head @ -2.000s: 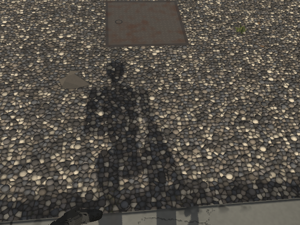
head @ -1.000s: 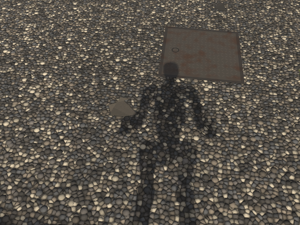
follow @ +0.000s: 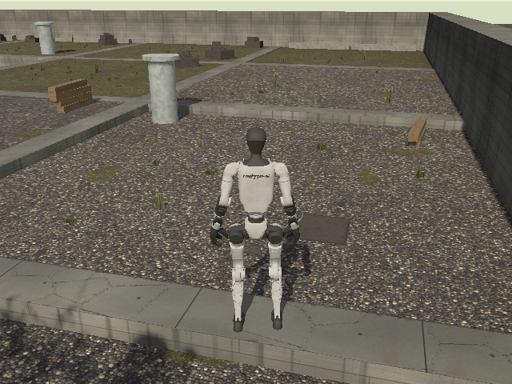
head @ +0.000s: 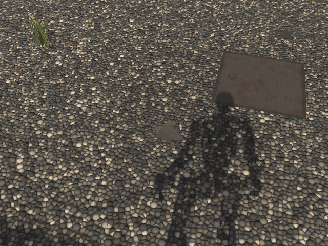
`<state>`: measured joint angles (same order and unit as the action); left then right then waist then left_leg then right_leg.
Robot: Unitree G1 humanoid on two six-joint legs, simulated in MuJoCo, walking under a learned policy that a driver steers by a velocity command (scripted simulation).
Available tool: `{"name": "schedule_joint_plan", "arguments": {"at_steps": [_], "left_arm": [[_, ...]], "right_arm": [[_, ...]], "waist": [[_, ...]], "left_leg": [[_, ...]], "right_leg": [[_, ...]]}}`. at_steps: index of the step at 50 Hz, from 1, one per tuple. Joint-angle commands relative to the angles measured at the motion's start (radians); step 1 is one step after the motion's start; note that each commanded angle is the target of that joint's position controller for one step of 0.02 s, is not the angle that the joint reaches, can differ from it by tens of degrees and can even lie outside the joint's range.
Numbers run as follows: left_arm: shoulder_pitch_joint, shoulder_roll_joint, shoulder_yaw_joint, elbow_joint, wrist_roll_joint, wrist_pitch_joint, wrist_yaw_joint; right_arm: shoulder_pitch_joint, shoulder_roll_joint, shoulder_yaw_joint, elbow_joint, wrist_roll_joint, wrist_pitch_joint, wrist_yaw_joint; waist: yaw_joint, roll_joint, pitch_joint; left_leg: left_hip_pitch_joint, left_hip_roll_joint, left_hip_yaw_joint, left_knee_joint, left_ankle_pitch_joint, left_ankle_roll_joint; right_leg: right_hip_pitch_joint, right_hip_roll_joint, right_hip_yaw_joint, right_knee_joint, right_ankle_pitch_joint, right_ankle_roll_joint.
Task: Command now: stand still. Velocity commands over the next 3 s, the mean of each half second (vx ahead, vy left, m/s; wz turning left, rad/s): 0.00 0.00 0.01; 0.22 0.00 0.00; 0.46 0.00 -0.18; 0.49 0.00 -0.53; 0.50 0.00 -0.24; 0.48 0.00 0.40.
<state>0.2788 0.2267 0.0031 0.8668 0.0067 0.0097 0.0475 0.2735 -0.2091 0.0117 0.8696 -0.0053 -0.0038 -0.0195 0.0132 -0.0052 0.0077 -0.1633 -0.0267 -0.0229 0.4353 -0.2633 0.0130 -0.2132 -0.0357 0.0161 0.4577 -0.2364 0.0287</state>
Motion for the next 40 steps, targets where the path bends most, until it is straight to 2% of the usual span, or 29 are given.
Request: {"name": "schedule_joint_plan", "arguments": {"at_steps": [1,14,29,30,32,34,35,37,38,39,40], "left_arm": [[0.036,0.1,0.019,-0.014,-0.001,-0.009,0.005],[0.078,0.08,-0.002,0.098,-0.002,-0.004,0.004],[0.116,0.055,-0.019,0.176,-0.003,0.0,0.002],[0.131,0.047,-0.021,0.187,-0.004,0.001,0.003],[0.134,0.064,-0.013,0.192,-0.018,0.003,0.008],[0.116,0.064,-0.011,0.181,-0.02,-0.008,0.009],[0.105,0.051,-0.013,0.173,-0.017,-0.018,0.006],[0.08,0.025,-0.018,0.154,-0.012,-0.042,-0.009],[0.079,0.008,-0.022,0.146,-0.013,-0.054,-0.018],[0.091,0.008,-0.021,0.147,-0.015,-0.066,-0.025],[0.136,0.004,-0.022,0.156,-0.019,-0.075,-0.031]], "right_arm": [[0.03,-0.098,-0.021,-0.014,0.001,-0.007,-0.006],[0.093,-0.088,-0.012,0.101,0.003,0.006,-0.01],[0.148,-0.062,0.002,0.179,0.005,0.012,-0.013],[0.164,-0.053,0.004,0.19,0.005,0.013,-0.014],[0.162,-0.077,-0.006,0.189,0.016,0.015,-0.021],[0.151,-0.1,-0.014,0.168,0.02,0.006,-0.024],[0.164,-0.108,-0.018,0.166,0.022,-0.002,-0.022],[0.213,-0.143,-0.032,0.167,0.027,-0.016,-0.016],[0.216,-0.162,-0.04,0.162,0.03,-0.021,-0.013],[0.194,-0.169,-0.046,0.151,0.033,-0.024,-0.011],[0.146,-0.168,-0.046,0.135,0.037,-0.028,-0.008]], "waist": [[0.0,0.005,0.008],[-0.002,0.003,0.032],[-0.002,0.001,0.054],[-0.003,0.002,0.034],[-0.003,0.022,0.06],[-0.011,0.039,0.144],[-0.017,0.058,0.162],[-0.037,0.129,0.151],[-0.034,0.169,0.136],[-0.02,0.169,0.142],[0.017,0.166,0.154]], "left_leg": [[-0.047,0.048,-0.054,-0.095,0.171,0.037],[-0.039,0.039,-0.033,-0.107,0.179,0.025],[-0.052,0.035,-0.02,-0.116,0.15,0.017],[-0.045,0.025,-0.013,-0.121,0.06,0.02],[-0.088,0.016,-0.02,-0.108,-0.245,0.051],[-0.157,0.062,-0.089,-0.133,-0.441,0.091],[-0.154,0.095,-0.14,-0.147,-0.466,0.111],[-0.085,0.197,-0.287,-0.208,-0.502,0.169],[-0.072,0.258,-0.366,-0.246,-0.517,0.2],[-0.118,0.283,-0.398,-0.254,-0.504,0.214],[-0.176,0.275,-0.379,-0.236,-0.475,0.206]], "right_leg": [[0.035,-0.015,0.026,-0.06,0.139,-0.047],[0.035,-0.006,0.018,-0.081,0.151,-0.053],[0.032,0.003,0.015,-0.099,0.14,-0.057],[0.042,0.014,0.005,-0.099,0.056,-0.059],[-0.006,0.049,-0.025,-0.049,-0.229,-0.078],[-0.115,0.042,-0.007,-0.015,-0.371,-0.102],[-0.156,0.039,-0.001,0.015,-0.355,-0.109],[-0.228,0.051,-0.032,0.131,-0.238,-0.104],[-0.228,0.052,-0.051,0.197,-0.174,-0.102],[-0.189,0.036,-0.041,0.224,-0.158,-0.11],[-0.12,0.027,-0.035,0.168,-0.16,-0.123]]}}
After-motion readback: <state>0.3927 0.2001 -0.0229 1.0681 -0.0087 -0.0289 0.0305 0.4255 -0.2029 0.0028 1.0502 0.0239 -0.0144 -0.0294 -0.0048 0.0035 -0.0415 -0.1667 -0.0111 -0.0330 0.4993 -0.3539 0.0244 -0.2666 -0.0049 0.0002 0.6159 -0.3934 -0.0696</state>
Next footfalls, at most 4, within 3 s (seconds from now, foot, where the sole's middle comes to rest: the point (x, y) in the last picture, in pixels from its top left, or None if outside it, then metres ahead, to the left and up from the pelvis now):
1.22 left None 0.32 0.10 -0.78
1.74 right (215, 234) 0.64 -0.19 -0.93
2.14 left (184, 182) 0.92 -0.06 -0.93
2.64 right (246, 170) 1.00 -0.40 -0.93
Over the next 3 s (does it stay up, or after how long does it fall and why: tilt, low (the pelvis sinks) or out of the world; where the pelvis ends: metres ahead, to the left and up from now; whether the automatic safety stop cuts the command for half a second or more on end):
stays up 1.08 -0.30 -0.15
